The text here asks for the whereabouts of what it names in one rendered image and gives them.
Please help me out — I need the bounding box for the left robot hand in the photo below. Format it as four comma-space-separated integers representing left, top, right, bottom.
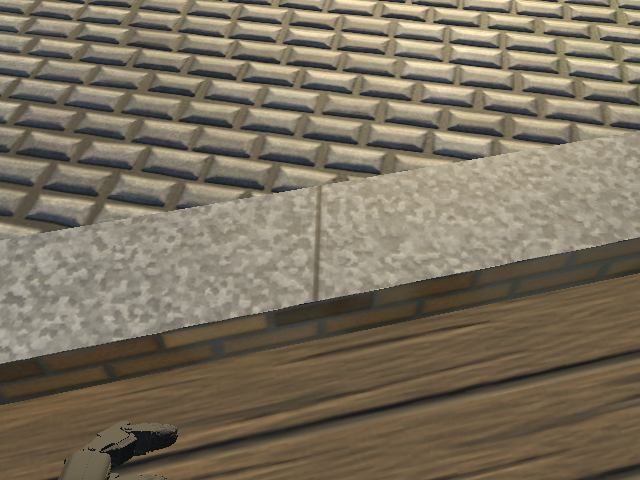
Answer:
58, 421, 178, 480

